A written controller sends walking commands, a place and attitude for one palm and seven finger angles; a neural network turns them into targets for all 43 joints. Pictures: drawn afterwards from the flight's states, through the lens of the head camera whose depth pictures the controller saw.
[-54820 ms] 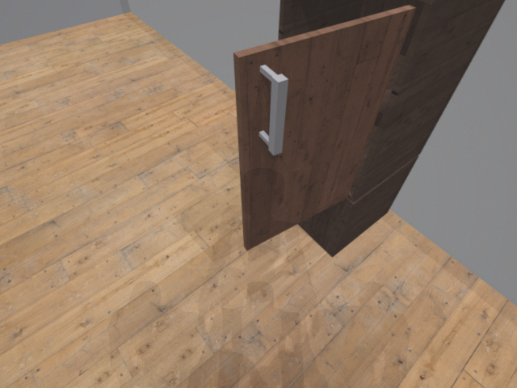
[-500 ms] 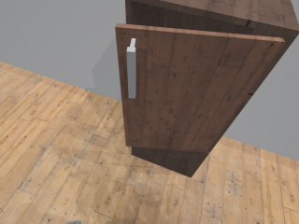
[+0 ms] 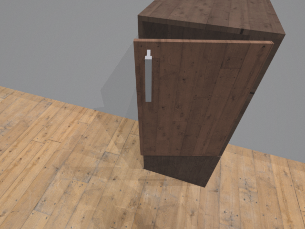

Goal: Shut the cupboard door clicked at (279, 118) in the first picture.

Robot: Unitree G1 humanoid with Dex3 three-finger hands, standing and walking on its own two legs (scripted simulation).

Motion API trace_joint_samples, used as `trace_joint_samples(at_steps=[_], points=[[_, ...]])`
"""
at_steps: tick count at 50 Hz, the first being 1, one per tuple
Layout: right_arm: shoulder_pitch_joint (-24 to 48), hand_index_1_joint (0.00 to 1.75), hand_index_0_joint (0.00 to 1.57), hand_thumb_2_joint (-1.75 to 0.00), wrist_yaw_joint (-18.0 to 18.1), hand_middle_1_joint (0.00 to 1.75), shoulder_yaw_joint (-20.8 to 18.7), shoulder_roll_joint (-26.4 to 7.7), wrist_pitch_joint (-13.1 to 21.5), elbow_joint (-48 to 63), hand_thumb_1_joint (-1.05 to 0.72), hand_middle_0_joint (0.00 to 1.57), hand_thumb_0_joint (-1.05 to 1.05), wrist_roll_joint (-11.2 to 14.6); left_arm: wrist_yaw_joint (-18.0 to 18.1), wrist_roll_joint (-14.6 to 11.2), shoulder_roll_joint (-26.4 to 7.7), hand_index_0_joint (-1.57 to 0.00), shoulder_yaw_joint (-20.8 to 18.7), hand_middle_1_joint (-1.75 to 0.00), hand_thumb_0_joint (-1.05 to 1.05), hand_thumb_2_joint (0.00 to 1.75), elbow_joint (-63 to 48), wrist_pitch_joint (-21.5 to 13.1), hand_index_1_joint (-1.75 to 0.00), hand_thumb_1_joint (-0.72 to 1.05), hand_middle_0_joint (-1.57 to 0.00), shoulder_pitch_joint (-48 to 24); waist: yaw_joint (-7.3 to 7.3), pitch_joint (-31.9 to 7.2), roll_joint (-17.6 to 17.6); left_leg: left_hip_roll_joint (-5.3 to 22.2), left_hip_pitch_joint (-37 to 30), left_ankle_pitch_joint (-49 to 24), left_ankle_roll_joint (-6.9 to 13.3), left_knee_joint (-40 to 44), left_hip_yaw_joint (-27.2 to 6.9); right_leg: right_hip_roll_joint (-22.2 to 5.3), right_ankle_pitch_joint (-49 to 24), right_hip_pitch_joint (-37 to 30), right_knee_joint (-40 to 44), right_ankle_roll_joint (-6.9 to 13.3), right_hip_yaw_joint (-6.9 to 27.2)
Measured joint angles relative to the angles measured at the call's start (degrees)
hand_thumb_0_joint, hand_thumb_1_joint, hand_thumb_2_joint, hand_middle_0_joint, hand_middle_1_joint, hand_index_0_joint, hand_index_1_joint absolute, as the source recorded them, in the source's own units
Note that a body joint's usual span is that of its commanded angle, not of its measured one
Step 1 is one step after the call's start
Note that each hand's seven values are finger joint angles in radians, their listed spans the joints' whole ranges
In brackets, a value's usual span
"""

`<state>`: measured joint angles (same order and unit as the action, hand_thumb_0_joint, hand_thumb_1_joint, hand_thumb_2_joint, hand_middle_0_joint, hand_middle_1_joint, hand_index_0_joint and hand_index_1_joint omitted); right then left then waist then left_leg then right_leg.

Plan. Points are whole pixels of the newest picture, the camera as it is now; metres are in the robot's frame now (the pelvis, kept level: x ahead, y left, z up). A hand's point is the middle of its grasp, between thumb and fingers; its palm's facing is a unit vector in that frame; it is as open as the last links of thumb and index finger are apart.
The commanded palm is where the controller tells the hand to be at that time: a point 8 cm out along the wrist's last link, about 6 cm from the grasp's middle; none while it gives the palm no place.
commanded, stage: come to a stop and stand still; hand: left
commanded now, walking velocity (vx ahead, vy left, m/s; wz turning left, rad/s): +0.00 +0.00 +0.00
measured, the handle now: (148, 76) +0.51 +0.05 +0.15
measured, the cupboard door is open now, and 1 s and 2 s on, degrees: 18 18 18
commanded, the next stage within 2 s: look again from close up in 0.36 s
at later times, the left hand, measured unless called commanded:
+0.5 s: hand out of the picture -0.05 +0.16 -0.17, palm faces +0.09 -0.98 -0.20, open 7.4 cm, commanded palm none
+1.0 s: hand out of the picture -0.01 +0.10 -0.17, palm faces +0.06 -0.99 -0.16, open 7.4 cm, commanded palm none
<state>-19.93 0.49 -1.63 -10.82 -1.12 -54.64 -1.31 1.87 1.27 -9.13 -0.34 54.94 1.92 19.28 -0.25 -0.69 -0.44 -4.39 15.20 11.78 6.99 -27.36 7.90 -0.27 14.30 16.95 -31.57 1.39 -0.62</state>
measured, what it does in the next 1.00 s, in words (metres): shifts its weight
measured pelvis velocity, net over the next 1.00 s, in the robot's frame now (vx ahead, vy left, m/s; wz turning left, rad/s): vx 0.01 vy -0.05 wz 0.03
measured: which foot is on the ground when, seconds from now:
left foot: down 0.00-1.00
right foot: down 0.00-1.00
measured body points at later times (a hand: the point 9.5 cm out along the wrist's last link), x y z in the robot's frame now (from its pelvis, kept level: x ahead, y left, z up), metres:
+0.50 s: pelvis -0.01 -0.01 +0.01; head -0.03 -0.02 +0.45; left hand -0.05 +0.21 -0.15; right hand +0.01 -0.23 -0.16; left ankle +0.04 +0.04 -0.73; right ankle +0.04 -0.12 -0.73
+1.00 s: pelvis +0.01 -0.05 +0.01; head +0.00 -0.05 +0.46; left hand -0.01 +0.16 -0.15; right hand -0.02 -0.26 -0.15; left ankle +0.04 +0.04 -0.73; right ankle +0.04 -0.12 -0.73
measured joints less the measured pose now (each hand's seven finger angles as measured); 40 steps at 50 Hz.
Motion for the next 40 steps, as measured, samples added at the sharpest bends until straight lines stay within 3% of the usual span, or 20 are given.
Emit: trace_joint_samples(at_steps=[11, 25, 40], points=[[-1.31, 0.30, 0.19, -0.90, 0.73, 0.30, 0.24, 0.66, 0.07, -4.61, -0.91, 0.20, 0.01, 0.26, -0.07, 0.14, 0.54, -0.20, -0.23, -0.29, 0.01, 0.90, 3.39, 0.08, -0.30, 0.91, -0.20, -0.39, -0.20, -0.20, 0.34, -1.02, -2.02, -3.32, 0.15, 5.08, 0.25, -0.78, 0.08, -0.67, 1.88, 0.30, 0.32], [2.06, 0.30, 0.20, -0.90, 0.48, 0.30, 0.43, 1.78, 0.57, -5.66, -0.92, 0.20, 0.01, 0.26, -0.01, 0.24, 2.26, -0.19, -0.08, -0.29, 0.00, 0.90, 6.60, -0.94, -0.30, 0.91, -0.20, 3.29, 1.01, -0.48, -0.62, -1.13, -2.24, -4.45, -0.87, 6.25, -0.99, -0.51, -3.75, -1.38, 3.84, -0.30, -0.07], [0.71, 0.30, 0.19, -0.90, 0.60, 0.30, 1.09, 2.45, 1.32, -6.86, -0.91, 0.20, 0.01, 0.35, -0.23, -0.11, 3.15, -0.20, 0.76, -0.29, 0.01, 0.90, 7.73, -2.23, -0.30, 0.90, -0.20, 3.06, 0.41, -1.09, 0.77, 1.38, -0.75, -3.56, -3.04, 4.52, -2.63, 1.97, -4.18, -1.75, 5.81, 1.55, -1.67]])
